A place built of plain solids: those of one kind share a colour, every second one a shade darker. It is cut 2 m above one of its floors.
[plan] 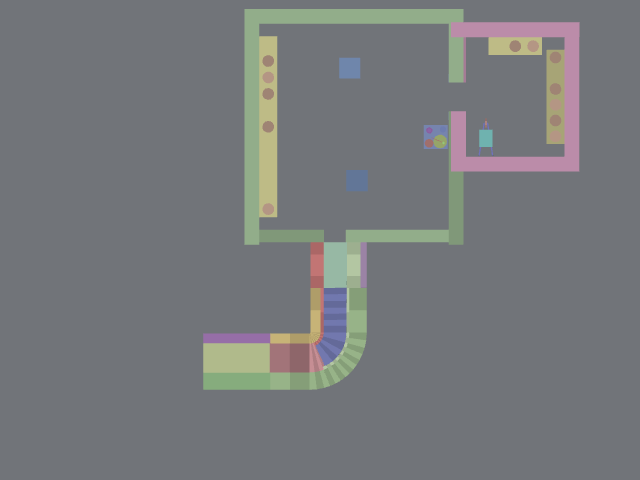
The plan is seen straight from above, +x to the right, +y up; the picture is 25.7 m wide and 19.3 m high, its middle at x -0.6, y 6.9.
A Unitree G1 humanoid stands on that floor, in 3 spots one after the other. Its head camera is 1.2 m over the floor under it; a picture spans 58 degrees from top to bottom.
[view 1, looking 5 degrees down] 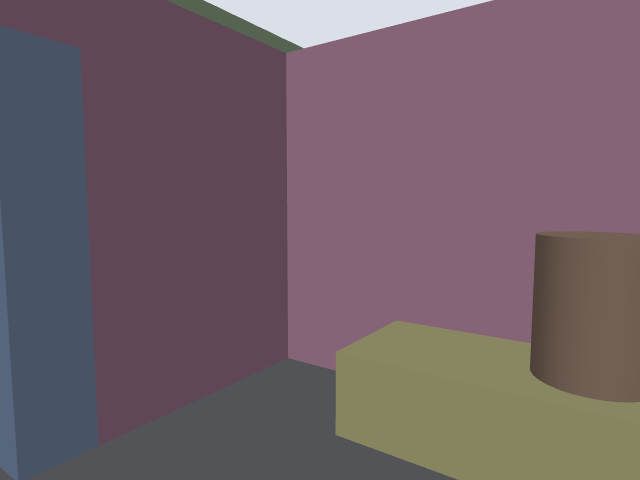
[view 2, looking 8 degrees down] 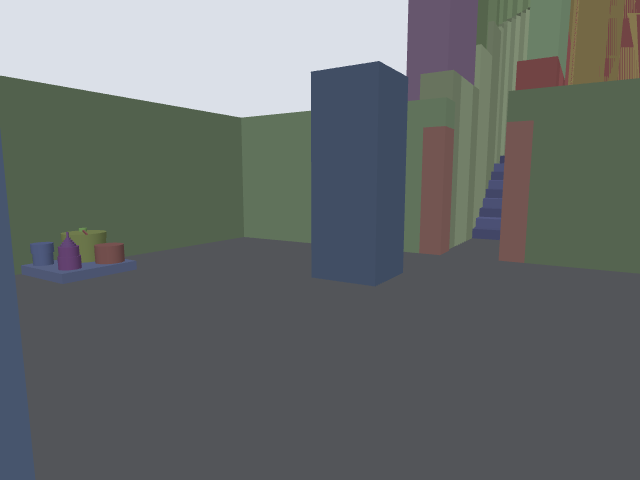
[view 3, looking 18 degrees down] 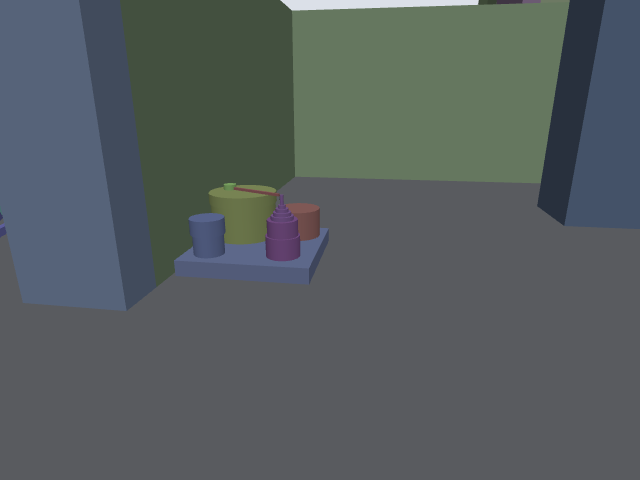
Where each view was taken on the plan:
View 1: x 7.33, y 12.53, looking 125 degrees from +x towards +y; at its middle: wall_side_chamber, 3.09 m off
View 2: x -1.54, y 14.09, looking -58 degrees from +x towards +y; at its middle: pillar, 5.21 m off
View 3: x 3.07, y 14.19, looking -81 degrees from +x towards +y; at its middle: tub_stand_chamber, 3.50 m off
